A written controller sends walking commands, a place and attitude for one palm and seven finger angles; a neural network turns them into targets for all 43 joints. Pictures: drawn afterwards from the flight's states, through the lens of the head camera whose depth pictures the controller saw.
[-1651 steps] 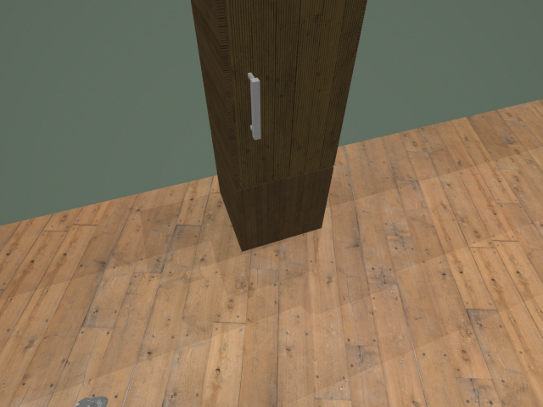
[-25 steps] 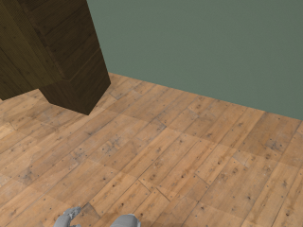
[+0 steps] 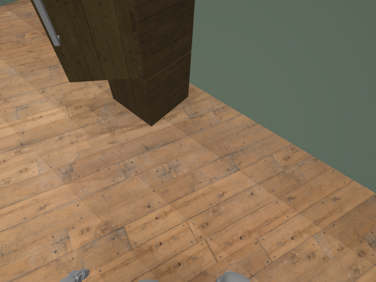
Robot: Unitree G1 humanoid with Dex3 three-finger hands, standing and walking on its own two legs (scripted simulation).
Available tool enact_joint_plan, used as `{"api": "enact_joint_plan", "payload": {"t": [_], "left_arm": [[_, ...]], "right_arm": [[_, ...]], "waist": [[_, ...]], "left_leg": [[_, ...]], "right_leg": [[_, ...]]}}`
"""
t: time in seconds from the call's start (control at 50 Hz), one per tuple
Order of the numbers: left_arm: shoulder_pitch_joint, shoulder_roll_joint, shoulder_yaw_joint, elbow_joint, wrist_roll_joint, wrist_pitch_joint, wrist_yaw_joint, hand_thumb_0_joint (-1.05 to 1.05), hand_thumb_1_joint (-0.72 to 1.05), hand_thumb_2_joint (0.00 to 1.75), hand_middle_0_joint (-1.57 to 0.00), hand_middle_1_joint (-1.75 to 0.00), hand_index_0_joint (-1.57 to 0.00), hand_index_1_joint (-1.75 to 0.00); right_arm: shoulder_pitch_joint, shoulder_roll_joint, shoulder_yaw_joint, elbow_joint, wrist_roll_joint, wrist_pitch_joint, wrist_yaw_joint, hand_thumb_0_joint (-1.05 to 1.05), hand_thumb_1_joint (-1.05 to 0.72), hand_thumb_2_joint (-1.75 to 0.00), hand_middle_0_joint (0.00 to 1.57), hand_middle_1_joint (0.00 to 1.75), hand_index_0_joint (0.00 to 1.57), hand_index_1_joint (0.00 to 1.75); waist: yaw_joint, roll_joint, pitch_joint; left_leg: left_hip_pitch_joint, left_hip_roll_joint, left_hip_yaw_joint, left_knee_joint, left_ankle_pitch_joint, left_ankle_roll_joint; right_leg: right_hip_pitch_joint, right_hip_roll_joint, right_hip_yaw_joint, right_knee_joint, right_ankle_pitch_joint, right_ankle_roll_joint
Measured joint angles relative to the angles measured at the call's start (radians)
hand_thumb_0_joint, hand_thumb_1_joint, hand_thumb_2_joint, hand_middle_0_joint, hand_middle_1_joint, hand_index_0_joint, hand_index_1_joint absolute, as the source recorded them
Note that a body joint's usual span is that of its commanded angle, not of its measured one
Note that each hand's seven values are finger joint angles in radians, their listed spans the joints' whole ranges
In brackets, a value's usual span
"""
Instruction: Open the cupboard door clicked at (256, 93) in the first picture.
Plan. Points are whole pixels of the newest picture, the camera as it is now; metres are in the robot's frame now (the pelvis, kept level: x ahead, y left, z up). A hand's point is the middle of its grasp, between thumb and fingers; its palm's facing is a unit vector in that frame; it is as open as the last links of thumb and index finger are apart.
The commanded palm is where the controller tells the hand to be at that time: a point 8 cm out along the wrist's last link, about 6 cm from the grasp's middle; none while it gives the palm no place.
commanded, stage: turn to face it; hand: left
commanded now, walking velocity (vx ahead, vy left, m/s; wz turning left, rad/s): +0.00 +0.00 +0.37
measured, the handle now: (48, 21) +0.98 +0.61 -0.02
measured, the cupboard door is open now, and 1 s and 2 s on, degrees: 49 49 49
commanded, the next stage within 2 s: take the last steps up to it in 0.28 s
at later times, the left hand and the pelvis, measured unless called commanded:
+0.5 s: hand out of the picture +0.01 +0.19 -0.19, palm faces +0.23 -0.95 -0.20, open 7.3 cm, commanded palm none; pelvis +0.01 -0.01 -0.01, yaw +11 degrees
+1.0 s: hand out of the picture -0.01 +0.20 -0.18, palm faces +0.43 -0.89 -0.18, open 7.3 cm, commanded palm none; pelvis +0.12 +0.06 -0.01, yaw +20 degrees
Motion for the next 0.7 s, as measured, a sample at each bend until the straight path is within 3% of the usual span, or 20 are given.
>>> {"api": "enact_joint_plan", "payload": {"t": [0.08,0.12,0.16,0.2,0.24,0.32,0.36,0.38,0.4,0.42,0.46,0.52,0.58,0.64,0.66,0.7], "left_arm": [[-0.006,-0.01,-0.008,-0.012,-0.003,-0.016,0.0,0.0,0.91,0.9,-0.2,-0.3,-0.2,-0.3],[0.008,-0.009,-0.011,-0.022,0.002,-0.036,0.003,0.0,0.91,0.9,-0.2,-0.3,-0.2,-0.3],[0.009,-0.034,-0.02,-0.013,0.008,-0.042,0.007,0.0,0.91,0.9,-0.2,-0.3,-0.2,-0.3],[0.024,-0.055,-0.028,-0.007,0.009,-0.045,0.011,0.0,0.91,0.9,-0.2,-0.3,-0.2,-0.3],[0.04,-0.067,-0.032,0.002,0.012,-0.045,0.013,0.0,0.91,0.9,-0.2,-0.3,-0.2,-0.3],[0.066,-0.074,-0.037,0.025,0.016,-0.047,0.009,0.0,0.91,0.9,-0.2,-0.3,-0.21,-0.3],[0.078,-0.072,-0.036,0.039,0.012,-0.046,0.007,0.0,0.91,0.9,-0.2,-0.3,-0.21,-0.3],[0.087,-0.071,-0.035,0.044,0.007,-0.043,0.005,0.0,0.91,0.9,-0.2,-0.3,-0.21,-0.3],[0.093,-0.07,-0.034,0.048,0.002,-0.038,0.004,0.0,0.91,0.9,-0.2,-0.3,-0.21,-0.3],[0.089,-0.061,-0.032,0.058,-0.001,-0.029,0.004,0.0,0.91,0.9,-0.2,-0.3,-0.21,-0.3],[0.078,-0.046,-0.024,0.077,0.001,-0.007,0.005,0.0,0.91,0.9,-0.2,-0.3,-0.21,-0.3],[0.062,-0.04,-0.015,0.097,0.005,0.001,-0.007,0.01,0.91,0.9,-0.2,-0.3,-0.2,-0.3],[0.057,-0.046,-0.013,0.092,0.006,-0.016,-0.02,0.01,0.91,0.9,-0.2,-0.3,-0.2,-0.3],[0.069,-0.051,-0.012,0.074,0.007,-0.047,-0.029,0.01,0.91,0.9,-0.2,-0.3,-0.2,-0.3],[0.08,-0.043,-0.011,0.062,0.011,-0.062,-0.029,0.0,0.91,0.9,-0.2,-0.3,-0.2,-0.3],[0.084,-0.061,-0.01,0.066,0.012,-0.077,-0.019,0.0,0.91,0.9,-0.2,-0.3,-0.2,-0.3]], "right_arm": [[0.013,-0.001,-0.007,0.013,0.002,0.014,0.002,0.0,-0.9,-0.9,0.2,0.3,0.2,0.3],[0.022,0.0,-0.012,0.015,0.01,0.02,0.005,0.0,-0.9,-0.9,0.2,0.3,0.2,0.3],[0.011,-0.019,-0.023,0.024,0.012,0.03,0.007,0.0,-0.9,-0.9,0.2,0.3,0.2,0.3],[0.0,-0.03,-0.03,0.035,0.012,0.039,0.008,0.01,-0.9,-0.9,0.2,0.3,0.2,0.3],[-0.008,-0.029,-0.03,0.041,0.015,0.04,0.009,0.01,-0.91,-0.9,0.2,0.3,0.2,0.29],[-0.025,-0.015,-0.022,0.044,0.02,0.032,0.012,0.01,-0.91,-0.9,0.19,0.3,0.2,0.29],[-0.031,-0.01,-0.014,0.042,0.02,0.021,0.012,0.01,-0.91,-0.9,0.19,0.3,0.2,0.29],[-0.03,-0.012,-0.009,0.039,0.019,0.012,0.012,0.01,-0.91,-0.9,0.19,0.3,0.2,0.29],[-0.027,-0.015,-0.007,0.035,0.016,0.001,0.011,0.0,-0.91,-0.9,0.19,0.3,0.2,0.29],[-0.032,-0.006,-0.005,0.038,0.011,-0.004,0.008,0.0,-0.91,-0.9,0.19,0.3,0.2,0.29],[-0.033,0.011,0.005,0.039,0.001,-0.008,0.001,0.0,-0.91,-0.9,0.19,0.3,0.2,0.29],[-0.011,0.023,0.014,0.039,-0.004,-0.02,-0.009,0.0,-0.91,-0.9,0.19,0.3,0.2,0.29],[0.018,0.024,0.017,0.052,-0.005,-0.026,-0.009,0.0,-0.91,-0.9,0.2,0.3,0.2,0.3],[0.053,0.021,0.013,0.07,0.002,-0.019,-0.005,0.0,-0.9,-0.9,0.2,0.3,0.2,0.3],[0.067,0.024,0.011,0.072,0.007,-0.015,-0.002,0.0,-0.9,-0.9,0.2,0.3,0.2,0.3],[0.071,0.008,0.001,0.089,0.005,0.003,0.008,0.0,-0.9,-0.9,0.2,0.3,0.2,0.3]], "waist": [[-0.01,0.026,-0.01],[-0.003,0.012,-0.025],[-0.007,0.04,-0.011],[-0.009,0.046,-0.004],[-0.01,0.032,0.001],[0.0,-0.012,0.006],[0.004,-0.026,0.006],[0.004,-0.024,0.001],[0.003,-0.016,-0.008],[0.007,-0.031,-0.005],[0.017,-0.05,-0.002],[0.019,-0.032,-0.011],[0.017,0.003,-0.023],[0.017,0.026,-0.04],[0.021,0.007,-0.051],[0.028,0.032,-0.041]], "left_leg": [[-0.015,-0.005,-0.045,0.025,-0.008,-0.023],[-0.049,-0.025,-0.043,0.092,-0.064,-0.033],[-0.101,-0.026,-0.037,0.273,-0.211,-0.033],[-0.144,-0.025,-0.005,0.45,-0.255,-0.04],[-0.148,-0.017,0.031,0.504,-0.265,-0.048],[-0.079,-0.006,0.085,0.341,-0.251,-0.054],[-0.02,-0.006,0.097,0.185,-0.169,-0.05],[0.014,0.0,0.096,0.095,-0.09,-0.042],[0.025,0.007,0.086,0.052,-0.037,-0.005],[0.013,-0.002,0.085,0.074,-0.045,0.015],[0.007,-0.01,0.084,0.093,-0.073,0.02],[0.02,-0.007,0.062,0.051,-0.061,0.011],[0.041,-0.001,0.036,0.007,-0.04,0.008],[0.038,-0.006,0.015,0.04,-0.069,0.004],[0.011,-0.023,0.024,0.101,-0.137,0.005],[-0.057,-0.017,0.018,0.303,-0.231,-0.001]], "right_leg": [[0.107,0.032,-0.01,-0.242,0.079,-0.012],[0.16,0.021,-0.002,-0.369,0.14,-0.043],[0.162,0.02,-0.026,-0.333,0.127,-0.06],[0.183,0.01,-0.042,-0.34,0.121,-0.061],[0.209,-0.006,-0.052,-0.364,0.128,-0.059],[0.234,-0.035,-0.072,-0.389,0.134,-0.05],[0.23,-0.045,-0.085,-0.37,0.12,-0.04],[0.22,-0.044,-0.094,-0.344,0.105,-0.034],[0.199,-0.04,-0.102,-0.304,0.085,-0.027],[0.175,-0.044,-0.086,-0.245,0.021,-0.023],[0.119,-0.031,-0.046,-0.097,-0.07,-0.024],[0.057,-0.003,-0.033,0.041,-0.072,-0.036],[0.069,0.014,-0.049,-0.039,-0.054,-0.045],[0.159,0.026,-0.067,-0.272,0.011,-0.052],[0.186,0.01,-0.049,-0.356,0.023,-0.069],[0.192,0.008,-0.069,-0.331,0.087,-0.075]]}}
